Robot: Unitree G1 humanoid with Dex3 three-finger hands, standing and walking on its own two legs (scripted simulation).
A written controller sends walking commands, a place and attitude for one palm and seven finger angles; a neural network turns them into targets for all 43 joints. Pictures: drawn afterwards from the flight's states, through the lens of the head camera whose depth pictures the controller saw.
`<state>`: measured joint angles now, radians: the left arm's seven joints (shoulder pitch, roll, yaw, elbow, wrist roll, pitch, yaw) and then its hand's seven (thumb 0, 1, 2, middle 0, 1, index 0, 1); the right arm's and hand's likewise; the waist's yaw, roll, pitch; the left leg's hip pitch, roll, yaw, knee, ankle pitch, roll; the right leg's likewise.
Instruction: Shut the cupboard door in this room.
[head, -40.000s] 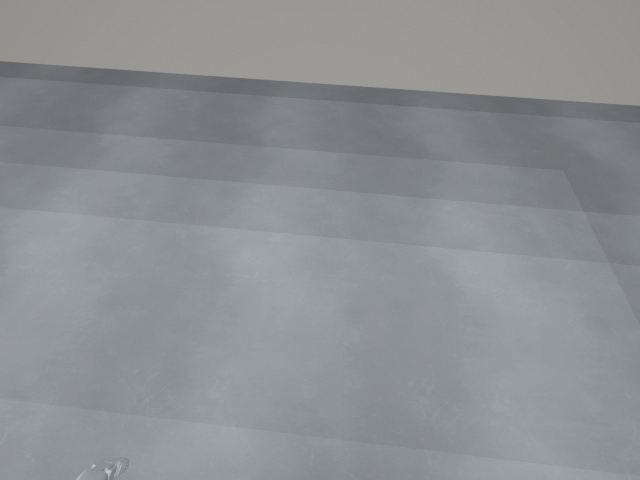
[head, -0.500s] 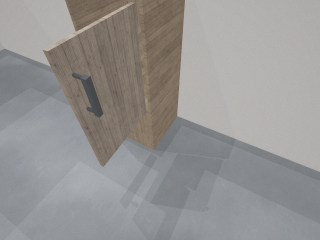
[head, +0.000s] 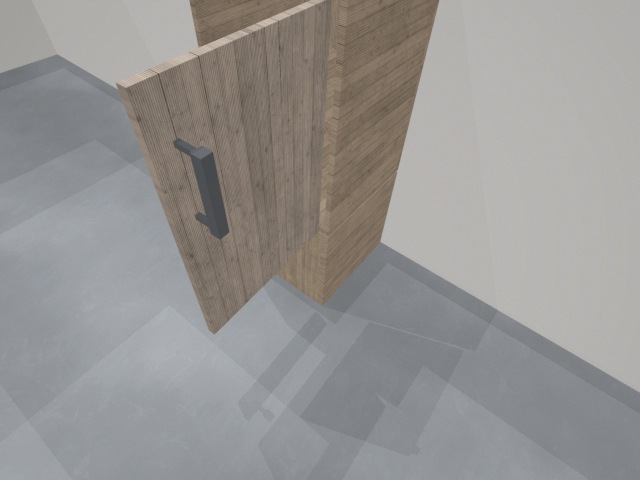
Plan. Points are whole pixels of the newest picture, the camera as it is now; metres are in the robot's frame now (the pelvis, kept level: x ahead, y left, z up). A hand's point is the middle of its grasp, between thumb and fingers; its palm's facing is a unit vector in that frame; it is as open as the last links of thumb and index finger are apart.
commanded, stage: shuffle to correct the standing spot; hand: left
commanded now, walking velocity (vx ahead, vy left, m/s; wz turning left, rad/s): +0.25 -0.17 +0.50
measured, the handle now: (202, 191) +0.48 +0.21 +0.08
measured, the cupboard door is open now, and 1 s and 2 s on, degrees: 92 92 92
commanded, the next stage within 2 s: come to a stop and stand still in 1.86 s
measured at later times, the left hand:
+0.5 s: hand (234, 409) +0.25 +0.15 -0.16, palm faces +0.17 -0.96 -0.23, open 7.4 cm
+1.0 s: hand (254, 404) +0.26 +0.11 -0.16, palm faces +0.45 -0.87 -0.19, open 7.4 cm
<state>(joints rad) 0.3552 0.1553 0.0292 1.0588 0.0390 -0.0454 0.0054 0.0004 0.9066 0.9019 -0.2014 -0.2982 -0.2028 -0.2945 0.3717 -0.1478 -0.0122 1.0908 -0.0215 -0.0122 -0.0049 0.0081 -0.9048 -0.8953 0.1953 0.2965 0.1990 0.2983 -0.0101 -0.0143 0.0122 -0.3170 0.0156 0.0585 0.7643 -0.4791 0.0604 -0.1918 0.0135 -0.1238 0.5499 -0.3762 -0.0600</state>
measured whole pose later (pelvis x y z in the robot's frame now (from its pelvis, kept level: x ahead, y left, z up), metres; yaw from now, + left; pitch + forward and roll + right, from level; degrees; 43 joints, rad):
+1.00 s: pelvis +0.31 -0.09 +0.01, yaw +27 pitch +1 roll -2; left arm 0.23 0.25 0.05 0.94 0.03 0.04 -0.02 0.00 0.91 0.90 -0.20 -0.30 -0.20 -0.29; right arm 0.20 -0.19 -0.03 0.93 -0.03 -0.01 0.00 0.00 -0.90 -0.89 0.20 0.30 0.20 0.30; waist 0.02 -0.02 0.08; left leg -0.29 0.06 0.03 0.50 -0.24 0.01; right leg -0.53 -0.11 -0.02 0.96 -0.32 0.10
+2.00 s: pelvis +0.42 -0.31 +0.00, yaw +50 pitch +1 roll +0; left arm 0.18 0.21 0.04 0.90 0.04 0.06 0.01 0.00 0.91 0.90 -0.20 -0.30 -0.20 -0.29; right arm 0.17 -0.27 -0.11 0.96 -0.02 0.08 -0.02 0.01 -0.90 -0.89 0.20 0.30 0.20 0.30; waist -0.03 0.05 0.11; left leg -0.55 0.02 -0.08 0.91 -0.46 -0.03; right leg -0.26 -0.03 -0.05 0.59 -0.34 0.00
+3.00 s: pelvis +0.39 -0.33 +0.00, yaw +52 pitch +1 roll +0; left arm 0.16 0.21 0.01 0.97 0.02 0.02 0.02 0.00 0.91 0.90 -0.20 -0.30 -0.20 -0.29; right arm 0.30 -0.17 -0.04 1.07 -0.02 0.01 -0.03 0.01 -0.90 -0.89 0.20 0.30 0.20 0.30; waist -0.05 0.00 0.05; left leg -0.25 0.05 0.06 0.56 -0.31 -0.02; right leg -0.25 -0.01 -0.03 0.54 -0.30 -0.01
